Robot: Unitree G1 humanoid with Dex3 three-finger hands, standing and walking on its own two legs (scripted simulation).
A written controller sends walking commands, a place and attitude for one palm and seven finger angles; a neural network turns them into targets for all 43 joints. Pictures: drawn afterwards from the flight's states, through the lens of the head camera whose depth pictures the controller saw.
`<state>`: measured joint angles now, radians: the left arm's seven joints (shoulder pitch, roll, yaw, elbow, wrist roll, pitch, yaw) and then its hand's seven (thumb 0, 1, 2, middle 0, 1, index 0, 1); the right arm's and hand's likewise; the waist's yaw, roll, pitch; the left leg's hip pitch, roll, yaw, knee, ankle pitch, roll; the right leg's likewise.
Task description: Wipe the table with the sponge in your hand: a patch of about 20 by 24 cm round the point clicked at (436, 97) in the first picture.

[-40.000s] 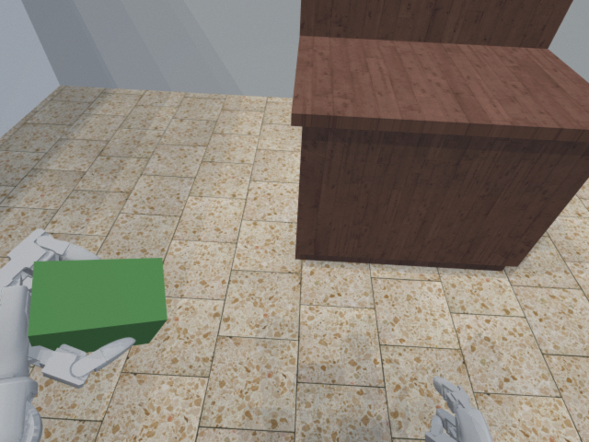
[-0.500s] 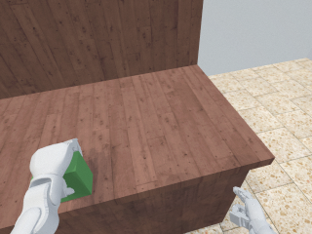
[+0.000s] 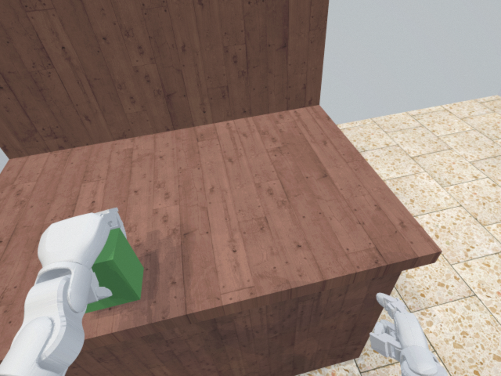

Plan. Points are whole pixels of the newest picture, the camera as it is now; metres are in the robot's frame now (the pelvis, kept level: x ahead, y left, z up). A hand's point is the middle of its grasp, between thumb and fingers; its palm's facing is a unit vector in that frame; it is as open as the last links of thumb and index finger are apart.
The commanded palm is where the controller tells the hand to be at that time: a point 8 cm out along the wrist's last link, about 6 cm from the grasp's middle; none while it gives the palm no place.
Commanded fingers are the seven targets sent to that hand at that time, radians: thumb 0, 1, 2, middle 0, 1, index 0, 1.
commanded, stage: lift the sponge slowly off the table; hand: left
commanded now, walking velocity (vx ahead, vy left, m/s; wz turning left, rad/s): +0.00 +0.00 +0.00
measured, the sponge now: (102, 278) +0.23 +0.30 +0.05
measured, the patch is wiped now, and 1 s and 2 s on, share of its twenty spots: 1.00 1.00 1.00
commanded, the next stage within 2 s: bring the sponge back beside the body in 0.98 s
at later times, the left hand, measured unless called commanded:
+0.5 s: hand (96, 245) +0.24 +0.28 +0.12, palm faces +0.06 -0.09 -0.99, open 10.6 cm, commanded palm +0.21 +0.28 +0.20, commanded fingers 0.00 0.10 1.30 -1.20 -1.60 -1.20 -1.60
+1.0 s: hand (82, 234) +0.23 +0.29 +0.15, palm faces +0.12 -0.08 -0.99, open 10.6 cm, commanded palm +0.20 +0.29 +0.23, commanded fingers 0.00 0.10 1.30 -1.20 -1.60 -1.20 -1.60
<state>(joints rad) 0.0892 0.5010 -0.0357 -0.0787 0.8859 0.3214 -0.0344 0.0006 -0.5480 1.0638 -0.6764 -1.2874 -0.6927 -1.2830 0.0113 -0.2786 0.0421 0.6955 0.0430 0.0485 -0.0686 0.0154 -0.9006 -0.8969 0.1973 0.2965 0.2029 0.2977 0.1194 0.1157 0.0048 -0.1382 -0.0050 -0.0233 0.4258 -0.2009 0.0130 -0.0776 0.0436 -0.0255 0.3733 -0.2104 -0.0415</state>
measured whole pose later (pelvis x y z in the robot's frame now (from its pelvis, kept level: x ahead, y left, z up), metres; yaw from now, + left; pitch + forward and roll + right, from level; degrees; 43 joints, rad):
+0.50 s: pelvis -0.02 +0.00 +0.00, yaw +0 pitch -6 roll +0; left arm -0.03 0.51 -0.08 -0.10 0.88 0.40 -0.09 0.00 -0.55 1.06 -0.68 -1.29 -0.69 -1.28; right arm -0.02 -0.27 0.07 0.70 0.05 0.04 -0.07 0.02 -0.90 -0.90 0.20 0.30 0.21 0.30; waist 0.13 0.12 0.01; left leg -0.14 -0.01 -0.02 0.41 -0.17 0.01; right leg -0.09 0.04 -0.03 0.38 -0.19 -0.04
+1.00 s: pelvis -0.01 +0.00 +0.00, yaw +0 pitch -5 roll +0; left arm -0.01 0.56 -0.04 -0.21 0.85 0.41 -0.13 0.00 -0.55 1.06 -0.68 -1.29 -0.69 -1.28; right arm -0.01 -0.29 0.06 0.68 0.05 0.05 -0.07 0.02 -0.90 -0.90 0.20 0.30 0.20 0.30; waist 0.14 0.13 0.00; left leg -0.16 -0.01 -0.02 0.43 -0.18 0.01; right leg -0.11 0.04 -0.02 0.41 -0.21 -0.04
